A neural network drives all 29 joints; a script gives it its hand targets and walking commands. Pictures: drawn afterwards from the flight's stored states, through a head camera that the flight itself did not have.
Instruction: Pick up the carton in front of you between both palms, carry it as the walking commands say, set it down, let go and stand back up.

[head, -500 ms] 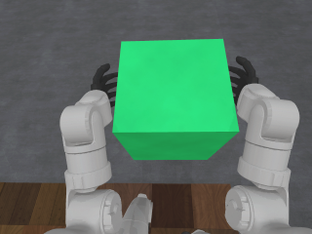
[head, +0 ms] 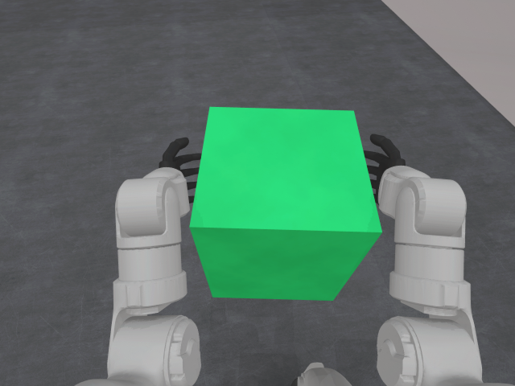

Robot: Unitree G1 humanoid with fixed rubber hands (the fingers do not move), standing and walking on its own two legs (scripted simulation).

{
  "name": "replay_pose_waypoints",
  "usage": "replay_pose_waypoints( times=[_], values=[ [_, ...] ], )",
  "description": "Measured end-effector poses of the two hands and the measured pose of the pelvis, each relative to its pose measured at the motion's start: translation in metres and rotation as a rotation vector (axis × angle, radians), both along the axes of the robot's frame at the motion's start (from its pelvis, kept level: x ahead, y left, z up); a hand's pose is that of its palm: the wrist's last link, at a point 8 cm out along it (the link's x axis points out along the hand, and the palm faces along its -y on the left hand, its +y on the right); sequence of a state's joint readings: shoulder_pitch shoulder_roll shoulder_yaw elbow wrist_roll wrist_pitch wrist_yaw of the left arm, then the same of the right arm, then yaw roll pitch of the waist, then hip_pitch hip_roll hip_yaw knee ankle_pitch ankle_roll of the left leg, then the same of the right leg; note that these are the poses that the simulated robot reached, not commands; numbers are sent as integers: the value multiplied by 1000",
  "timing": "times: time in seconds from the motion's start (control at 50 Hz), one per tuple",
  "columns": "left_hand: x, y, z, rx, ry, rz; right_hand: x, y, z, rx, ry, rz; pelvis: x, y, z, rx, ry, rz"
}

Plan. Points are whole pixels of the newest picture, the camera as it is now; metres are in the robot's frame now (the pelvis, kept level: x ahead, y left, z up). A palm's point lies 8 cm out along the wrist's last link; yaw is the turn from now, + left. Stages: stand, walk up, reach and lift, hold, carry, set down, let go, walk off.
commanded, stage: carry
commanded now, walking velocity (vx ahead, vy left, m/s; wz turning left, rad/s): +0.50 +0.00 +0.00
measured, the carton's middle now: (276, 212) +0.37 -0.02 +0.06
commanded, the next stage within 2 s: none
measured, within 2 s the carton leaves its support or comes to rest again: neither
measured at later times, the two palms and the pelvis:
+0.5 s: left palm (191, 126) +0.62 +0.13 +0.04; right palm (328, 118) +0.64 -0.16 +0.04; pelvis +0.31 -0.03 -0.03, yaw +0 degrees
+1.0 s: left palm (191, 36) +0.96 +0.15 +0.08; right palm (301, 31) +0.95 -0.14 +0.09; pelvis +0.63 +0.02 -0.02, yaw -1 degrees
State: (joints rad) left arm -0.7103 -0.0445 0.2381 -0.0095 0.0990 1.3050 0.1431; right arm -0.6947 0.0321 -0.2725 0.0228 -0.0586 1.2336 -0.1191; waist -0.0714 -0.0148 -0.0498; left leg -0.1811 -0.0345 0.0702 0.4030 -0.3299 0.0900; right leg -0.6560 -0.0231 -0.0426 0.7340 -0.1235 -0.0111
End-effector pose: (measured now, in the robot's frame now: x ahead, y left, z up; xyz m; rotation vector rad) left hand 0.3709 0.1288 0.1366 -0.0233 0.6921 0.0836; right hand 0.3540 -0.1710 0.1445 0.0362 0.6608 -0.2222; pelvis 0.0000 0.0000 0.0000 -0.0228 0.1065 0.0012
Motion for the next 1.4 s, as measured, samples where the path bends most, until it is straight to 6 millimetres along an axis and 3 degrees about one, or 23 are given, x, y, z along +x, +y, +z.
replay_pose_waypoints(
  times=[0.08,0.18,0.26,0.34,0.48,0.56,0.68,0.78,0.9,1.02,1.12,1.22,1.3,1.4],
  values=[
    [48,-6,-16,7,20,0,53,-5,-19,-6,23,30,58,-8,-14,32,-10,4],
    [105,-11,-50,57,40,31,123,-10,-64,11,44,86,135,-22,-46,37,-35,14],
    [127,-6,-87,56,136,69,158,-5,-99,17,139,122,176,-31,-44,38,-31,16],
    [151,-1,-103,44,167,100,191,0,-113,24,170,136,216,-36,-35,44,-24,15],
    [232,5,-98,40,94,99,269,6,-109,35,97,121,299,-29,-31,46,-15,4],
    [296,11,-88,52,29,69,327,12,-98,15,33,117,355,-18,-37,38,-21,-5],
    [410,24,-80,47,-46,4,428,25,-80,-46,-38,95,446,4,-60,33,-41,-22],
    [477,21,-79,43,51,-55,478,22,-79,-50,63,45,498,18,-45,12,-38,-27],
    [542,20,-66,19,68,-54,538,21,-65,-28,76,10,562,23,-27,-13,-25,-25],
    [595,26,-62,-20,37,23,605,27,-57,6,40,14,641,15,-20,-22,-13,-21],
    [641,23,-76,-47,15,86,661,23,-73,39,15,23,718,1,-30,-11,-17,-17],
    [699,6,-99,-2,16,87,724,8,-104,60,17,69,799,-17,-51,-14,-39,9],
    [729,0,-110,23,108,89,758,2,-119,56,109,91,843,-26,-41,3,-38,28],
    [772,-1,-102,36,125,96,806,1,-111,53,127,113,899,-29,-25,28,-38,23]
  ],
)
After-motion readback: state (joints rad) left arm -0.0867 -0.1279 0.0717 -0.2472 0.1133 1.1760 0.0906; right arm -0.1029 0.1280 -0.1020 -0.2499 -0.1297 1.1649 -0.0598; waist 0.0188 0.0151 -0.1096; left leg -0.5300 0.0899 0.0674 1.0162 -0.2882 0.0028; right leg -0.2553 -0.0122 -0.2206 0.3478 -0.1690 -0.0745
